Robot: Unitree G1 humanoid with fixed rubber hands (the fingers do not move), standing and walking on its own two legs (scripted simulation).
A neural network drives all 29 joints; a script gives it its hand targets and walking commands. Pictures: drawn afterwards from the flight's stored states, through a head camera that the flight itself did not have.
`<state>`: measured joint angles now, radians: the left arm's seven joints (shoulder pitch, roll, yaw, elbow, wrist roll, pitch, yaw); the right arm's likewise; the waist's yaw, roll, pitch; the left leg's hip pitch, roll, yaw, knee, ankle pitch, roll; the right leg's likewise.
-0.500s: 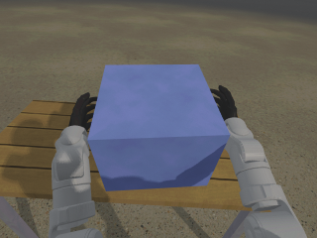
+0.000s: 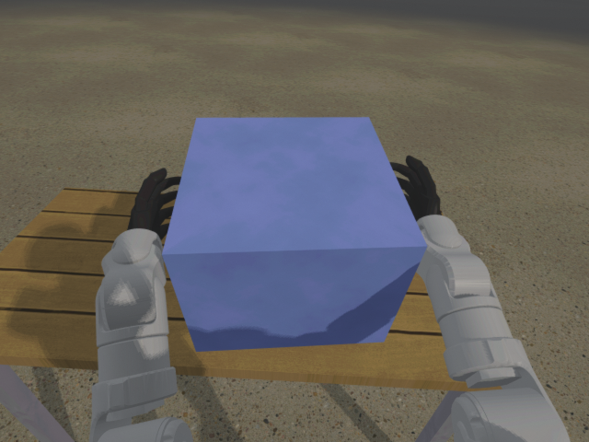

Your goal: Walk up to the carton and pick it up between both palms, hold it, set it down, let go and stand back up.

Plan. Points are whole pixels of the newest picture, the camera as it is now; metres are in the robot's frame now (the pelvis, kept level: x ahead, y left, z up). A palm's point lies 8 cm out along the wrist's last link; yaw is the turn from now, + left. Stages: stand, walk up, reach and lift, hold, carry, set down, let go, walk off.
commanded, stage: hold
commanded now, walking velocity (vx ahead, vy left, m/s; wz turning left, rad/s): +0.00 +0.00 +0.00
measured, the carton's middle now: (287, 227) +0.39 +0.01 +0.15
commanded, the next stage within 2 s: set down in 1.58 s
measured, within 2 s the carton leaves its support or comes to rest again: neither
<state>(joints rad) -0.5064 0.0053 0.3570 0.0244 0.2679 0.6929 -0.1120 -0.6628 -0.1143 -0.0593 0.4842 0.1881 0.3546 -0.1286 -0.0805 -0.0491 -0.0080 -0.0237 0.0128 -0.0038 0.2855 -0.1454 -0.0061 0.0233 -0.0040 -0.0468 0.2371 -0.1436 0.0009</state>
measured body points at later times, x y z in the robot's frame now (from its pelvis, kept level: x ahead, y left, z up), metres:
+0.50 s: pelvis +0.00 +0.00 +0.00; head -0.05 +0.02 +0.45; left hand +0.36 +0.19 +0.18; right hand +0.37 -0.17 +0.20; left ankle +0.02 +0.12 -0.75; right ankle +0.00 -0.12 -0.75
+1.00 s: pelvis +0.00 +0.00 +0.00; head -0.05 +0.03 +0.45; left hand +0.36 +0.19 +0.18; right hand +0.37 -0.17 +0.20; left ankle +0.02 +0.12 -0.75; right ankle +0.00 -0.12 -0.75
